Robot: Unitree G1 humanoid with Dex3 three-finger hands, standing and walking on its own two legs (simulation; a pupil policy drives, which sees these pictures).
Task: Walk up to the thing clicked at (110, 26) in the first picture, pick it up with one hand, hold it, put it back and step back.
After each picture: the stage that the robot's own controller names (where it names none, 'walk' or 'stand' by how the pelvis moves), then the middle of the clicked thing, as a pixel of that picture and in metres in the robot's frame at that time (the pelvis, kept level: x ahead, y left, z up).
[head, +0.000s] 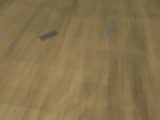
stand; (110, 30) +1.74 -0.38 -0.72
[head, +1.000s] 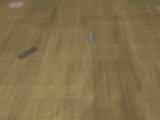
walk; (91, 38) +1.63 +0.02 -0.69
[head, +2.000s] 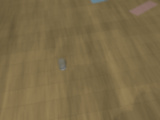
walk; (62, 64) +1.06 +0.27 -0.71
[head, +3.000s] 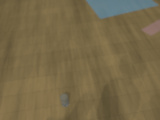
walk; (64, 100) +0.67 +0.21 -0.71
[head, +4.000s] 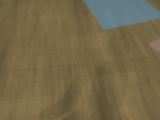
walk; out of the picture +0.42 +0.17 -0.70
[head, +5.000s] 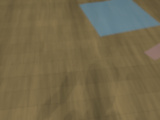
stand; out of the picture +0.37 +0.14 -0.72
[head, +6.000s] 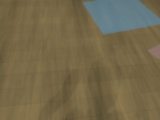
stand; out of the picture +0.37 +0.14 -0.72
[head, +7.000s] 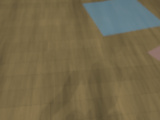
stand; out of the picture +0.37 +0.14 -0.73
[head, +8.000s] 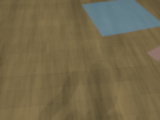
stand; out of the picture +0.37 +0.14 -0.73
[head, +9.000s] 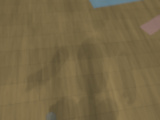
go down; (51, 118) +0.38 +0.16 -0.68
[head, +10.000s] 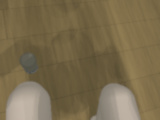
go down; (29, 63) +0.43 +0.22 -0.30
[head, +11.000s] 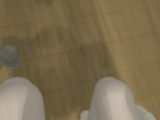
close in; (10, 57) +0.43 +0.24 -0.26
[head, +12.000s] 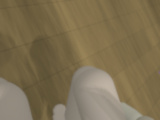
close; out of the picture +0.41 +0.27 -0.22
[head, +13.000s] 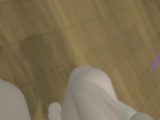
close; out of the picture +0.41 +0.28 -0.22
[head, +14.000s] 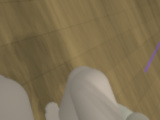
lift; out of the picture +0.39 +0.27 -0.23
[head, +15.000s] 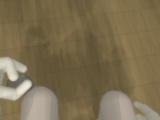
lift; (21, 84) +0.32 +0.23 -0.11
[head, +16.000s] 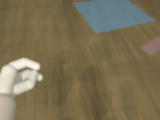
hold; out of the picture +0.28 +0.15 -0.67
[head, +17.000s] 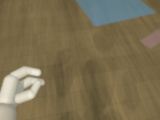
hold; out of the picture +0.26 +0.17 -0.68
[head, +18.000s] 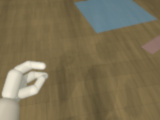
hold; out of the picture +0.26 +0.16 -0.68
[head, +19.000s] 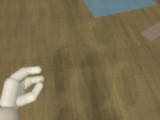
stand; out of the picture +0.27 +0.17 -0.66
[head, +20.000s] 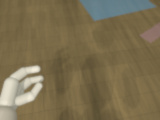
stand; out of the picture +0.27 +0.17 -0.67
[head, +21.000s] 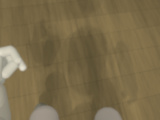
crouch; (42, 110) +0.30 +0.18 -0.48
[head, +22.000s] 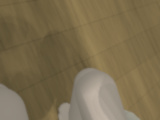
lower; out of the picture +0.29 +0.24 -0.24
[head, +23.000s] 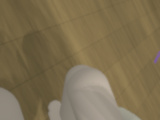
lower; out of the picture +0.29 +0.24 -0.22
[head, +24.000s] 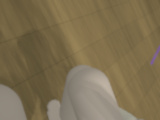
lower; out of the picture +0.29 +0.24 -0.22
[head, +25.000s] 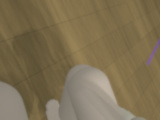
lower; out of the picture +0.29 +0.24 -0.23
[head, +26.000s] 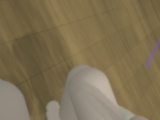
lower; out of the picture +0.29 +0.24 -0.22
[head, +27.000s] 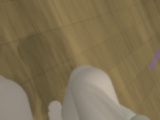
withdraw; out of the picture +0.29 +0.24 -0.22
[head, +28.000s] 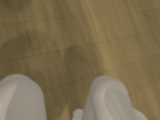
stand; (1, 88) +0.31 +0.23 -0.26
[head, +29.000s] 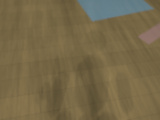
stand; out of the picture +0.26 +0.16 -0.63
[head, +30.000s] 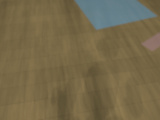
stand; out of the picture +0.27 +0.18 -0.67
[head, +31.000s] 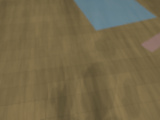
stand; out of the picture +0.27 +0.17 -0.67
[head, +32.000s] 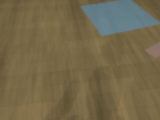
stand; out of the picture +0.30 +0.16 -0.72
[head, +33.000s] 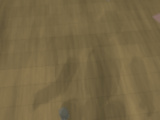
walk; (64, 113) +0.40 +0.13 -0.69
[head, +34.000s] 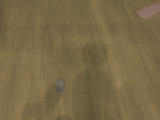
walk; (59, 86) +0.65 +0.13 -0.71
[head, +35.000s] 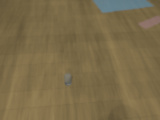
stand; (67, 79) +0.92 +0.14 -0.70
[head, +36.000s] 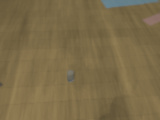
stand; (70, 76) +0.92 +0.12 -0.72
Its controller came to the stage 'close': yes
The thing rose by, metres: 0.25
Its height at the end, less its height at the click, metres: +0.00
